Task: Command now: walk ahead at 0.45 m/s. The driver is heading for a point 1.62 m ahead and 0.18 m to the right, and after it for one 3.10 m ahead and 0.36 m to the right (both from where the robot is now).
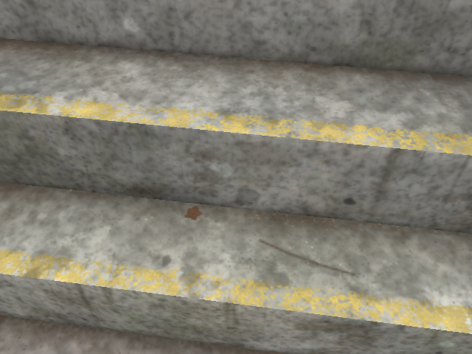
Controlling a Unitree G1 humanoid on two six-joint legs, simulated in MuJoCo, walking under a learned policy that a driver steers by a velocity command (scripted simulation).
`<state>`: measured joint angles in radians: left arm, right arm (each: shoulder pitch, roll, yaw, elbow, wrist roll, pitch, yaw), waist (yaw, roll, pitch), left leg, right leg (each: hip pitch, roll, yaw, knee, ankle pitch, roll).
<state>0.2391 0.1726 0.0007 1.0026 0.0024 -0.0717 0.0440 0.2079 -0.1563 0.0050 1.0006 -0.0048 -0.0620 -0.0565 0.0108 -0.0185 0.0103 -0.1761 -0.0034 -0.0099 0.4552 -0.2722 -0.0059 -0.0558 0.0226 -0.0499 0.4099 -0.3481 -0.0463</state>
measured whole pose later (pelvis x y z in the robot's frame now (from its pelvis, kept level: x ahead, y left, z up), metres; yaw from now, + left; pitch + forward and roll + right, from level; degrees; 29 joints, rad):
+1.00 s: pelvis -0.04 +0.00 +0.01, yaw -1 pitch -1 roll +0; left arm 0.17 0.21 -0.03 1.04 0.01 -0.06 0.02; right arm 0.14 -0.21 0.02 1.04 -0.01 -0.05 -0.02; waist 0.00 0.00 0.02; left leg -0.14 0.01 0.00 0.28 -0.12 -0.02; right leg -0.04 0.03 -0.04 0.27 -0.21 -0.04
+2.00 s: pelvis -0.02 -0.01 +0.01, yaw -1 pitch +0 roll +0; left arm 0.18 0.20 -0.05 0.99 0.01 -0.08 0.03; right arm 0.14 -0.20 0.03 1.02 0.00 -0.05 -0.04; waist 0.00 0.00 -0.01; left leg -0.13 0.03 0.00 0.29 -0.16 -0.04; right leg -0.01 0.05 -0.04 0.24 -0.23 -0.06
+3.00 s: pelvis -0.03 -0.01 +0.01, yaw -2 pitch +0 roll +0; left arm 0.10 0.25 -0.08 0.99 0.02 -0.08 0.01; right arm 0.07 -0.24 0.04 0.99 -0.01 -0.06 -0.02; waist 0.01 0.00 0.00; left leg -0.11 0.03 0.01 0.22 -0.11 -0.03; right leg -0.02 0.04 -0.03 0.20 -0.19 -0.05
